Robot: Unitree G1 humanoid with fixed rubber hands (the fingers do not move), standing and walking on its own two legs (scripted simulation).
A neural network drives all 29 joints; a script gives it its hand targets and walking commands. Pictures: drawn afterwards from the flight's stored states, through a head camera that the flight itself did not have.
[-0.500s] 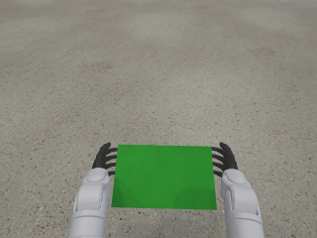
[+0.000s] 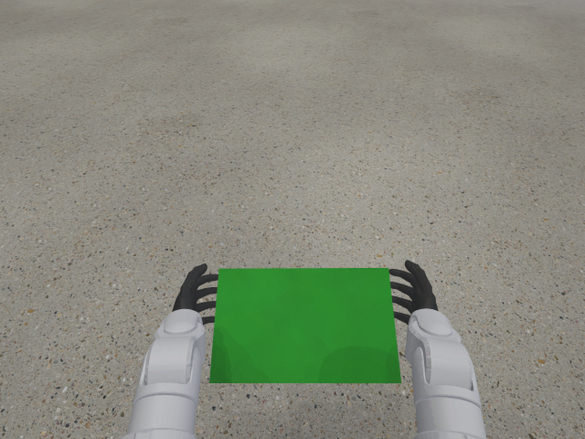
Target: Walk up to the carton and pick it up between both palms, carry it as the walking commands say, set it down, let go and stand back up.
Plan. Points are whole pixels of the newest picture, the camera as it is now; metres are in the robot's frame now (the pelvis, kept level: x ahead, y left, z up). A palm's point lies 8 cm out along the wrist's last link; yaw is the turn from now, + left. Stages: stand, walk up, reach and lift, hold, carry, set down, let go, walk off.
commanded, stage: carry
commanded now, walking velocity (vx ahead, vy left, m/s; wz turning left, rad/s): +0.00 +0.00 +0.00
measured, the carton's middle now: (303, 330) +0.32 -0.01 -0.06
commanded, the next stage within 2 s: none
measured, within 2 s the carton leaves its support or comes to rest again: neither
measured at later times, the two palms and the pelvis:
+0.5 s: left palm (195, 322) +0.28 +0.14 +0.02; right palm (430, 317) +0.29 -0.18 +0.04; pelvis +0.00 -0.01 +0.00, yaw +0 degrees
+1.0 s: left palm (169, 283) +0.36 +0.20 +0.01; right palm (380, 271) +0.37 -0.13 +0.04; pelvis +0.08 +0.04 +0.00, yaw +0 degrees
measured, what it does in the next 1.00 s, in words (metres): steps on the spot: left foot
